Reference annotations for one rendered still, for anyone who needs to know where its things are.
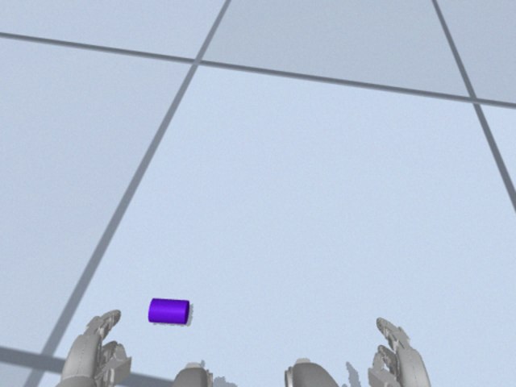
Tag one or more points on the can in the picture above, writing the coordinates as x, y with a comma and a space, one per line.
168, 311

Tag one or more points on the right robot hand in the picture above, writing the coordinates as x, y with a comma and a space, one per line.
406, 367

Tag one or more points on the left robot hand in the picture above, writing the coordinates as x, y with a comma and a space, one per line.
87, 357

